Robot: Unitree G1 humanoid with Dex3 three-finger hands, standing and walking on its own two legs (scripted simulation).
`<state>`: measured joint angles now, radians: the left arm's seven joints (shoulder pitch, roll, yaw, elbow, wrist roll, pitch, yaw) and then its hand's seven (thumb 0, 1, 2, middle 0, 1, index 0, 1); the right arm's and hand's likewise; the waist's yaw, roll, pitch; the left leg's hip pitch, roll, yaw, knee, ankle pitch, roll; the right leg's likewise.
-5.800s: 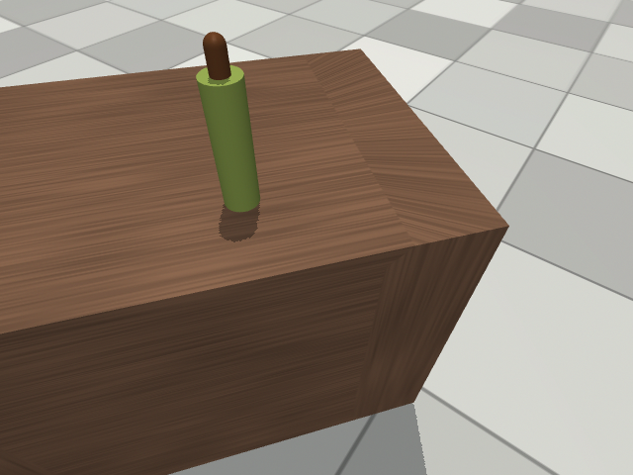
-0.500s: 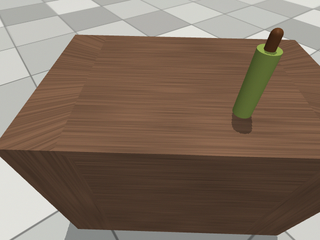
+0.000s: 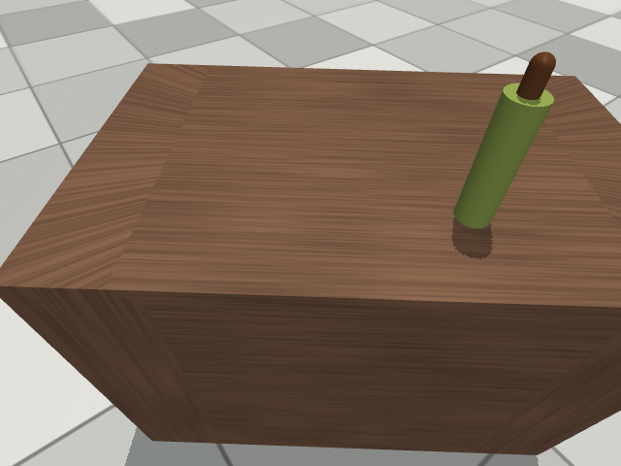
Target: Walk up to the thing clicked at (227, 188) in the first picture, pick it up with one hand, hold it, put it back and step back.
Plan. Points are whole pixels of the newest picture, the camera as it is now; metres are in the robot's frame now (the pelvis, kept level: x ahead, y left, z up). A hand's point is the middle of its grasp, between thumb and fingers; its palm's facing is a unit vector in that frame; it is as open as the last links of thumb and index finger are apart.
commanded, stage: stand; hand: right
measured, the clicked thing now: (502, 149) +0.52 -0.27 +0.15
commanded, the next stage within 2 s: rise first in 0.08 s
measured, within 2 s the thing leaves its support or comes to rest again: neither
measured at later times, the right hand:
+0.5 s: hand out of the picture +0.17 -0.26 -0.11, palm faces +0.22 +0.92 -0.34, open 12.8 cm
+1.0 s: hand (570, 420) +0.19 -0.27 +0.03, palm faces +0.35 +0.85 -0.39, open 17.5 cm
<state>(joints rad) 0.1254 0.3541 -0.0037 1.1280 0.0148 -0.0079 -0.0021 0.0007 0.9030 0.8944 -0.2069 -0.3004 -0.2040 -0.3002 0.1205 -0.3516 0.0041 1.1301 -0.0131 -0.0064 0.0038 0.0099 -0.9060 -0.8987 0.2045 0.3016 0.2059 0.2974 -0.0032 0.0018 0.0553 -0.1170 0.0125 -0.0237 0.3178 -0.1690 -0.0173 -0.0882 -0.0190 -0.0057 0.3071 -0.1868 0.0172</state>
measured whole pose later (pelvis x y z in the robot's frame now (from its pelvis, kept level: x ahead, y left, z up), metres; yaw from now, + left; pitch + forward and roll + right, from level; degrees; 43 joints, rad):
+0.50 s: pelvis +0.00 +0.00 -0.01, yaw -1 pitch +3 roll +0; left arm 0.09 0.27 0.11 0.84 -0.03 -0.09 0.07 0.00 0.30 0.31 -0.07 -0.07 -0.06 -0.07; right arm 0.14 -0.29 -0.14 0.72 0.04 -0.07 -0.06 0.01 -0.28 -0.33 0.08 0.08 0.08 0.07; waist -0.01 -0.01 0.00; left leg -0.27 0.02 0.00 0.45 -0.22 -0.02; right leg -0.26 -0.02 0.02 0.45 -0.24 0.02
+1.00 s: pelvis +0.01 +0.00 -0.01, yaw -2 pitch -2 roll +0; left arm 0.26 0.24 0.13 0.61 -0.02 -0.07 0.06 -0.01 -0.52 0.03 -0.07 -0.04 -0.06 -0.05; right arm 0.43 -0.31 -0.24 0.01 0.05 -0.10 -0.05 0.00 0.56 -0.04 0.04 0.06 0.05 0.05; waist -0.05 -0.05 0.02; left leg -0.14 0.02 0.01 0.42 -0.25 -0.02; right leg -0.12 -0.01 0.03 0.41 -0.26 0.01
